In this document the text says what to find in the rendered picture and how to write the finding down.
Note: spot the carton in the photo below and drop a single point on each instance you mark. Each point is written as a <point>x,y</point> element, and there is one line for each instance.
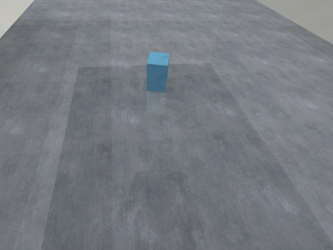
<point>157,71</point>

